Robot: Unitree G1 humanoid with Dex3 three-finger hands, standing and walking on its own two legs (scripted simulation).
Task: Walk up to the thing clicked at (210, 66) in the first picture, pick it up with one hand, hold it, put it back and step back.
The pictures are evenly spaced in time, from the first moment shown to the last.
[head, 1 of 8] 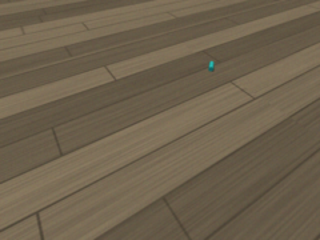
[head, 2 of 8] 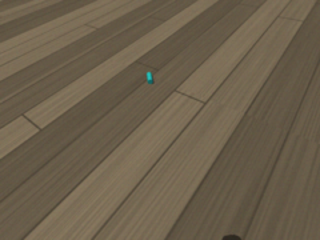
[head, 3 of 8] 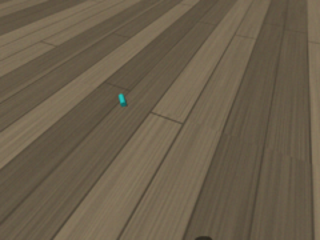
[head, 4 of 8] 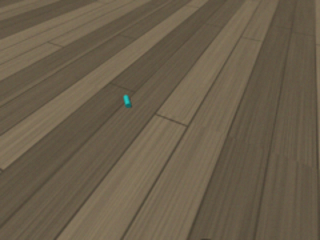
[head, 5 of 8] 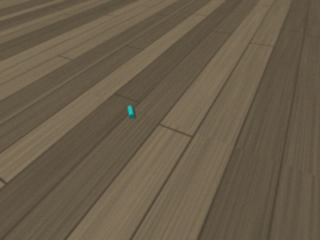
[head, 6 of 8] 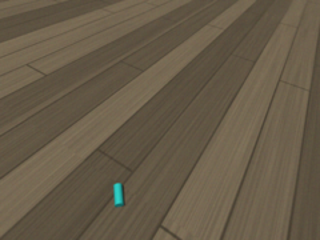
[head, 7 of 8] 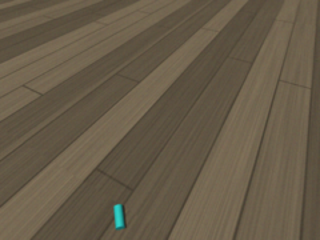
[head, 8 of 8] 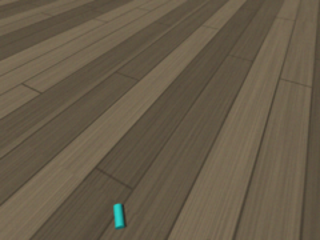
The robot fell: no
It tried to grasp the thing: no
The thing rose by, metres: 0.00
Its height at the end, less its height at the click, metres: +0.00
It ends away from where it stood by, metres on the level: 0.00
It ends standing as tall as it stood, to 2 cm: yes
